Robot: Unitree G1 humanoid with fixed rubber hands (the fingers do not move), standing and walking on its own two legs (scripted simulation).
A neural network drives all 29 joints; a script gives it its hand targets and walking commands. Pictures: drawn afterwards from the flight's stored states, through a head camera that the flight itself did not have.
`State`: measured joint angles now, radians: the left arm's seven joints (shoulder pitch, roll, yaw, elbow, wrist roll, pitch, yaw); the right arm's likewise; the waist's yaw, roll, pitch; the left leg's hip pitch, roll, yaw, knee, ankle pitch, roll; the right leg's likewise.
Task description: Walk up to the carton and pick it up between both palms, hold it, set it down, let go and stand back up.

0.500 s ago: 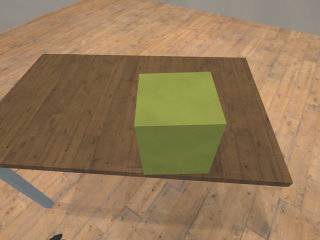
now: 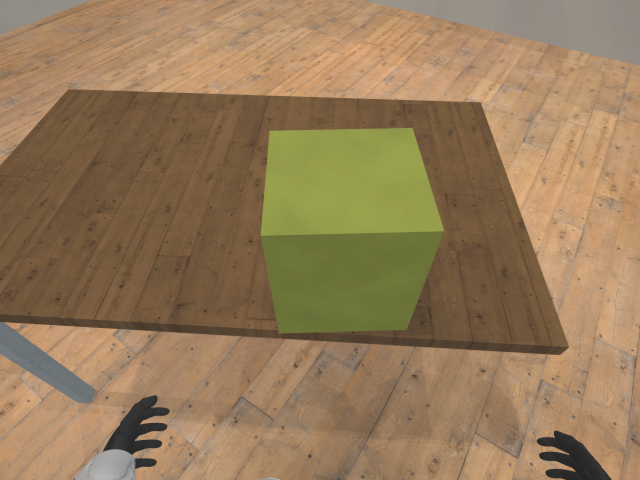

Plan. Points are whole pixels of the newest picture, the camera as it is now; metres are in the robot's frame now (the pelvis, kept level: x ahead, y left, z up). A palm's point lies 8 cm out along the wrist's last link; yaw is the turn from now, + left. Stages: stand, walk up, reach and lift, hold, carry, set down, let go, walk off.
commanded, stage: reach and lift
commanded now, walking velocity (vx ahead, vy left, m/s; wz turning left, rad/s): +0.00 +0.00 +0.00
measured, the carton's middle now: (342, 236) +0.47 +0.01 +0.01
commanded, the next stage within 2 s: none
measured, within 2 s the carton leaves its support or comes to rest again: neither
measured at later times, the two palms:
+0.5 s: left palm (125, 444) +0.17 +0.26 -0.04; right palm out of the picture +0.16 -0.26 -0.04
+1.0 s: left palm (149, 420) +0.20 +0.23 -0.01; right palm (584, 441) +0.20 -0.26 -0.01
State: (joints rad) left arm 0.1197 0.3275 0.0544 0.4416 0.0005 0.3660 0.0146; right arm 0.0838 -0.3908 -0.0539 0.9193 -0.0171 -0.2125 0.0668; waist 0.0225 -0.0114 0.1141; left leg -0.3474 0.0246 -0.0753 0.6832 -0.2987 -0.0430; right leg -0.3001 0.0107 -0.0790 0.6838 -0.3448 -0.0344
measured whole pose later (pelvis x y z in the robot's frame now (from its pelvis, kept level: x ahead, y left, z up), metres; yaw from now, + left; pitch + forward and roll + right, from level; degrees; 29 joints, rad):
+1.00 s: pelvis +0.04 +0.00 +0.02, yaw +1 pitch +1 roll +0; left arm 0.31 0.20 0.01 0.38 -0.03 -0.28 0.08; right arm 0.26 -0.31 -0.04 0.62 0.24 -0.42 0.13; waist 0.02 -0.03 0.01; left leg -0.24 0.02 -0.07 0.42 -0.21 -0.04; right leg -0.20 0.00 -0.08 0.44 -0.26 -0.03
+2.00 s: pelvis +0.03 +0.00 +0.03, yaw +1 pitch +2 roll +1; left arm -0.04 0.19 -0.03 0.10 -0.09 0.20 0.13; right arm -0.05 -0.30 0.00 0.29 0.33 -0.04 -0.02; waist 0.02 -0.03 0.00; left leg -0.22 0.02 -0.07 0.36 -0.17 -0.04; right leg -0.20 0.00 -0.08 0.41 -0.24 -0.03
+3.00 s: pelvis +0.03 +0.00 +0.03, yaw +0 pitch +3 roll +0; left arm -0.78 0.23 0.09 0.60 -0.09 0.39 0.13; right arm -0.81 -0.30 0.00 0.87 0.35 0.15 -0.05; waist 0.02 -0.03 0.00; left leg -0.25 0.03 -0.07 0.36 -0.16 -0.05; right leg -0.21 0.01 -0.08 0.38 -0.22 -0.03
